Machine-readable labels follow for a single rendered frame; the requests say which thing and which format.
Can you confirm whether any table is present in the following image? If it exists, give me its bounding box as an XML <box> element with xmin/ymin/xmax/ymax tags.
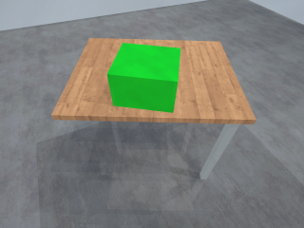
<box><xmin>51</xmin><ymin>38</ymin><xmax>257</xmax><ymax>180</ymax></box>

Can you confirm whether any carton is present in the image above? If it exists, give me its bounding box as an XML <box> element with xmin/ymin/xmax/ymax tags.
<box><xmin>106</xmin><ymin>43</ymin><xmax>181</xmax><ymax>113</ymax></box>

